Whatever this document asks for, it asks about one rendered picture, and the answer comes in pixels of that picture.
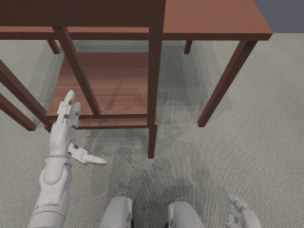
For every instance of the left robot shin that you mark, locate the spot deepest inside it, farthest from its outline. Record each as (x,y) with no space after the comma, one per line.
(128,225)

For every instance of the robot left forearm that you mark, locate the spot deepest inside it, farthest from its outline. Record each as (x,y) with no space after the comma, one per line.
(50,210)

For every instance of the robot left hand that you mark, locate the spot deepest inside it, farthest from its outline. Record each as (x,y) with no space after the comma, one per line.
(62,133)

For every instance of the chair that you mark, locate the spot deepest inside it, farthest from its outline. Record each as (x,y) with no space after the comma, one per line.
(116,90)

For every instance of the table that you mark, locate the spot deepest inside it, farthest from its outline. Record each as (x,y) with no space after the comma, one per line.
(184,20)

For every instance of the robot right hand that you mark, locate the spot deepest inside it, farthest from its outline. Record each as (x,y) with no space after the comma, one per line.
(247,217)

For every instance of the right robot thigh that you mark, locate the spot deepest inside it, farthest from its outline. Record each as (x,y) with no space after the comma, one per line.
(182,215)

